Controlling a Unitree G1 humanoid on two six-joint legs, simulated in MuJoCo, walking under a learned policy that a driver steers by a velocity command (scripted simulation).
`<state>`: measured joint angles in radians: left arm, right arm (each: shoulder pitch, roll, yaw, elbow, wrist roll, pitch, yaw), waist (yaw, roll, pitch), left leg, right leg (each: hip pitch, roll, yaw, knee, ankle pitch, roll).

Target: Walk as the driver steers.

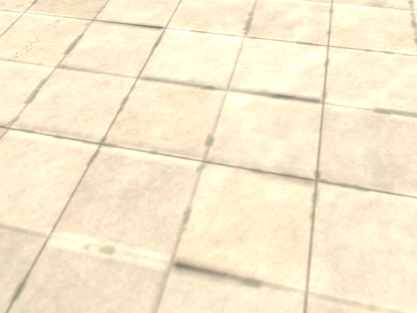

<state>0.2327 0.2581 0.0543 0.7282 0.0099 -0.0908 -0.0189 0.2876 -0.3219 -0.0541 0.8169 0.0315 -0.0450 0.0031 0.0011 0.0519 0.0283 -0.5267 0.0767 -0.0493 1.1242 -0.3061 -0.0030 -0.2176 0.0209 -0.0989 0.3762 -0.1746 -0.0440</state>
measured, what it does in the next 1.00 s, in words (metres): walks ahead, turning left: left foot, then right foot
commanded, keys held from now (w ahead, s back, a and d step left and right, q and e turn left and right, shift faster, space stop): w+q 0.20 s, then q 0.58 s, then w+q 0.10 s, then w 0.12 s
